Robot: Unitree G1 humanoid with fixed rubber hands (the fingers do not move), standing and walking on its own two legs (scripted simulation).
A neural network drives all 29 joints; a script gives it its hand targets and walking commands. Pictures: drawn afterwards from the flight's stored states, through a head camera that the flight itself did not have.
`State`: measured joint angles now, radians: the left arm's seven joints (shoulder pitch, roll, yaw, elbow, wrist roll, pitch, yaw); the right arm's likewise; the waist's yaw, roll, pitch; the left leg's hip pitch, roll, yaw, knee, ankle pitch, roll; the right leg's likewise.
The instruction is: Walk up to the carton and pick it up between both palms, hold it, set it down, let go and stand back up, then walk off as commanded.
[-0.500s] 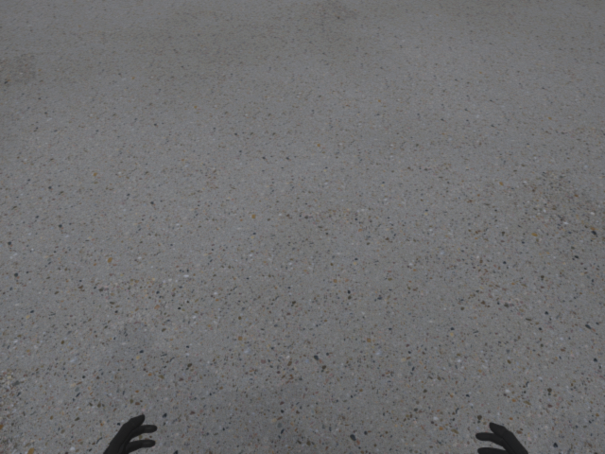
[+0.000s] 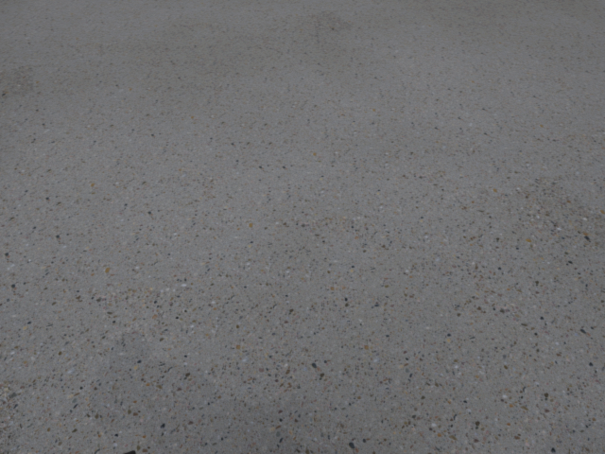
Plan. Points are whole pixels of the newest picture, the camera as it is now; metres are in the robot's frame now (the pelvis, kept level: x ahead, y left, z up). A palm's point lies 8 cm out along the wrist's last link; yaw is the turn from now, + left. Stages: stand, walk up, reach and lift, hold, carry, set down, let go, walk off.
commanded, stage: stand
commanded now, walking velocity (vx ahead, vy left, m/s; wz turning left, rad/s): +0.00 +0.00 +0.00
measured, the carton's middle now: out of the picture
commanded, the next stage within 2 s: none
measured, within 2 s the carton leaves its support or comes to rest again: neither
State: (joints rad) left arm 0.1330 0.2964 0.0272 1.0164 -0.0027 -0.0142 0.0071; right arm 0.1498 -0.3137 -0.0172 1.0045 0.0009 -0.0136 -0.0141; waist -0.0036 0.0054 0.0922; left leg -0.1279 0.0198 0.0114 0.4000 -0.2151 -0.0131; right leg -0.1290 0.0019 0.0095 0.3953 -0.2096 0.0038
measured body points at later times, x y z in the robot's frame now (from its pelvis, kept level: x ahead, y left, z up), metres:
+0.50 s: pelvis +0.00 +0.00 +0.00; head +0.01 +0.00 +0.45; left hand +0.08 +0.29 -0.13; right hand +0.06 -0.29 -0.13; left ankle +0.00 +0.13 -0.74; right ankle +0.01 -0.12 -0.74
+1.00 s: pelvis +0.00 +0.00 +0.00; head +0.01 +0.00 +0.45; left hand +0.07 +0.28 -0.13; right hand +0.06 -0.29 -0.13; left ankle +0.00 +0.13 -0.74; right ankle +0.01 -0.12 -0.74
